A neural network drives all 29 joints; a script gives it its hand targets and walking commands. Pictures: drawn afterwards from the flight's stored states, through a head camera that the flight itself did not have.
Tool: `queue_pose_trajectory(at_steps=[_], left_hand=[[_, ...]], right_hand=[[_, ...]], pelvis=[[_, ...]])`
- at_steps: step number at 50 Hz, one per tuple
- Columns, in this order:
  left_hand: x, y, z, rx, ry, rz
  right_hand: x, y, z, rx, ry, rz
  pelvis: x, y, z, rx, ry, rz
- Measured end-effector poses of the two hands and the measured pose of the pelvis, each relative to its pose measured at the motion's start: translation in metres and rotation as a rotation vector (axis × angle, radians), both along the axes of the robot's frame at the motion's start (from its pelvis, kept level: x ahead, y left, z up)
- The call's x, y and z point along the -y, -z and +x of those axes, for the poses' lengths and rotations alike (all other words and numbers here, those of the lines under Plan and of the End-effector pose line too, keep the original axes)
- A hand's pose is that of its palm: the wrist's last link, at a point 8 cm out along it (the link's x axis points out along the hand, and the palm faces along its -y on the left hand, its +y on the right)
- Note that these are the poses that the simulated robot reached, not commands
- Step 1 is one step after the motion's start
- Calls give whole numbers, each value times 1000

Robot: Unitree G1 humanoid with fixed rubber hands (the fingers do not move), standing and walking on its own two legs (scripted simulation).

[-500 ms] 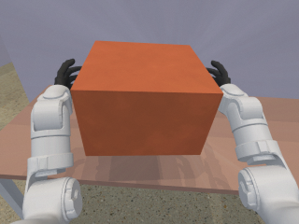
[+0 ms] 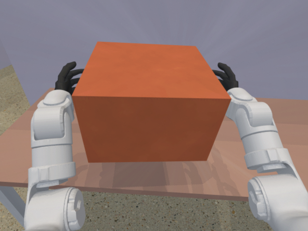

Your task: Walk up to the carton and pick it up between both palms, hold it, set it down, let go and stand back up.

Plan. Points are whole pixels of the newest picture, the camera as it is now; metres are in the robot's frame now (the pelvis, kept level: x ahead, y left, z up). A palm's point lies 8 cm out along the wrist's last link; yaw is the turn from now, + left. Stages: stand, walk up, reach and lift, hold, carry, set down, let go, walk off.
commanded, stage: hold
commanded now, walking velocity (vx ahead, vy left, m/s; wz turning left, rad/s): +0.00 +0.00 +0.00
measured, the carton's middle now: (148, 97) +0.42 +0.00 +0.21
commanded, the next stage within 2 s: none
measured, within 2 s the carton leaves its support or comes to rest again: neither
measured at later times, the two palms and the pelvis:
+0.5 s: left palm (64, 94) +0.35 +0.19 +0.26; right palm (229, 93) +0.36 -0.20 +0.25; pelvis -0.01 +0.00 +0.00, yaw +0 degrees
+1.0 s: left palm (66, 93) +0.36 +0.19 +0.26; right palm (229, 92) +0.36 -0.20 +0.25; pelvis +0.00 +0.00 +0.00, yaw +0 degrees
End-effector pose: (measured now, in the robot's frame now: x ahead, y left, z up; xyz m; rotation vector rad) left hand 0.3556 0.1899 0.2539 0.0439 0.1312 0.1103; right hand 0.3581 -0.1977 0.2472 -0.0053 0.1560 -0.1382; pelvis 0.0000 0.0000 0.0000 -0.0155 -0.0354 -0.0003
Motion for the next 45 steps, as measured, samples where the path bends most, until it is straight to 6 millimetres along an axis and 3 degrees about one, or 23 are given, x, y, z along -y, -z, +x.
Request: queue_pose_trajectory(at_steps=[22,45], left_hand=[[0,-1,0,-31,3,-1],[-2,-3,0,-7,-2,5]], right_hand=[[0,1,-1,-30,6,7],[-2,-1,0,-7,4,14]], pelvis=[[-1,0,-9,-3,5,3],[-2,0,-6,-14,-3,1]])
